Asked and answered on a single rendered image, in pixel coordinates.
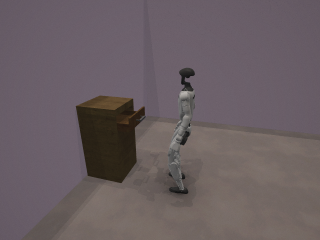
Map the left robot hand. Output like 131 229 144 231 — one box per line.
167 141 180 159

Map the humanoid robot torso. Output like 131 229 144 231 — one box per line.
178 89 195 138

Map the right robot hand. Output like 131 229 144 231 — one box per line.
174 121 182 132

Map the robot right shin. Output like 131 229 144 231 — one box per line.
175 153 182 173

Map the cabinet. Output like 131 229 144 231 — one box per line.
76 95 137 183

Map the left robot forearm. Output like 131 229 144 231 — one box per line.
175 116 190 143

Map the drawer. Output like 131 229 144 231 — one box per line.
116 106 145 133

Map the handle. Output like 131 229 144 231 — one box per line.
136 115 146 122

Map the left robot upper arm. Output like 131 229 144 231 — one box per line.
179 91 192 121

